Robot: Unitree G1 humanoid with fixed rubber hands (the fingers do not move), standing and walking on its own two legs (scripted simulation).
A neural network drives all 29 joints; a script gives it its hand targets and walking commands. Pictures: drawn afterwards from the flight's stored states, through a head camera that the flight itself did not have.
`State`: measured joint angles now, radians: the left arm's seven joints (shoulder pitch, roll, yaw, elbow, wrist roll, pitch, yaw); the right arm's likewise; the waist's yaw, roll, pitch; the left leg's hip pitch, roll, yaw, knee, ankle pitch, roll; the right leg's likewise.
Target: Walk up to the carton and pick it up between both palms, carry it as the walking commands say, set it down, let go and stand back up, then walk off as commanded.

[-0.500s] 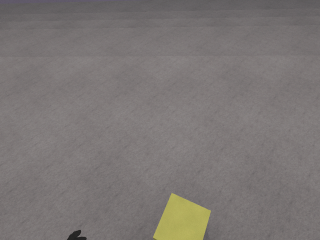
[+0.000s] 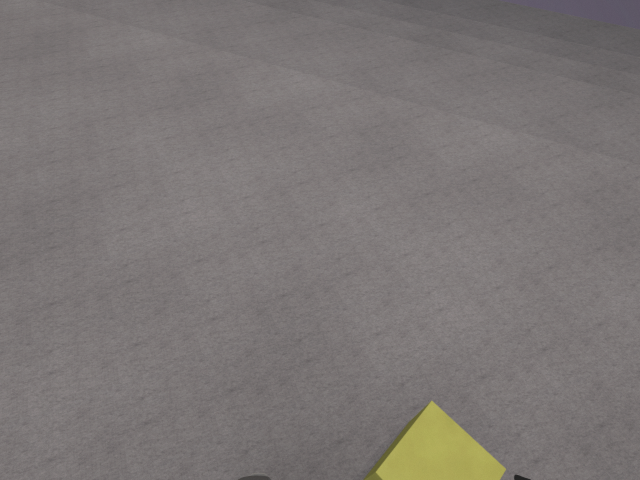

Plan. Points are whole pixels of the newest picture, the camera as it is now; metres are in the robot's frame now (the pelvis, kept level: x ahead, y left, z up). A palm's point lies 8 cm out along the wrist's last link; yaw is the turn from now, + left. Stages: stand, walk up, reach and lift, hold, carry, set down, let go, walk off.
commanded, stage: walk off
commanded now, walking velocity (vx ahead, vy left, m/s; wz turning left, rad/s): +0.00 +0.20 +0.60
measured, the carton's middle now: (426, 476) +0.21 -0.26 -0.63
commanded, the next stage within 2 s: none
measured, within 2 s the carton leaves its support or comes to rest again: neither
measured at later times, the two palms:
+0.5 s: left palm out of the picture -0.05 +0.35 -0.08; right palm out of the picture +0.14 -0.17 -0.11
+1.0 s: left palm out of the picture -0.10 +0.49 -0.11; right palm (325, 467) +0.16 +0.02 -0.09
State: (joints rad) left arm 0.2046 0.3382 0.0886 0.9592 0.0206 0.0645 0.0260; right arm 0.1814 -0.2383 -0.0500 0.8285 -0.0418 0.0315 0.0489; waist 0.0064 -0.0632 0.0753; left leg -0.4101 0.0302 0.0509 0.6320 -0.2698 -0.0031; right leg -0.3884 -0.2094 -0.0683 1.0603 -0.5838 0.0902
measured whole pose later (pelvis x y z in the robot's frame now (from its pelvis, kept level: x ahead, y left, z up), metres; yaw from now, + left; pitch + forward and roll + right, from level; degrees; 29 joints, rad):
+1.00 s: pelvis -0.04 +0.21 +0.02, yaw +33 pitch +2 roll +0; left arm 0.13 0.29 0.05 0.90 0.01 0.08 0.04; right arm 0.24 -0.26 -0.04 0.84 -0.03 0.04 0.02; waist -0.02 -0.05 0.04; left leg -0.28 -0.07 0.00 0.46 -0.21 0.07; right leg -0.54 -0.10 -0.07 1.11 -0.39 0.05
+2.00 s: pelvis -0.18 +0.32 +0.01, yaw +67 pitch +1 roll +1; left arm 0.12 0.28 0.05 0.92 0.00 0.08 0.05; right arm 0.25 -0.27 -0.03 0.85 -0.04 0.06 0.03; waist -0.04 0.00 0.05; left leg -0.30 -0.14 -0.03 0.44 -0.15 0.10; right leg -0.44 -0.06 -0.06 0.91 -0.42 0.03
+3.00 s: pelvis -0.33 +0.32 +0.02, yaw +96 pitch -1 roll +1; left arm 0.18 0.27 0.05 0.95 0.01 0.09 0.01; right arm 0.28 -0.21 0.00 0.92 -0.02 0.02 -0.01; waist -0.01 -0.01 0.01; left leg -0.22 -0.09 0.01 0.36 -0.13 0.08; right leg -0.37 -0.07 -0.03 0.82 -0.40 0.04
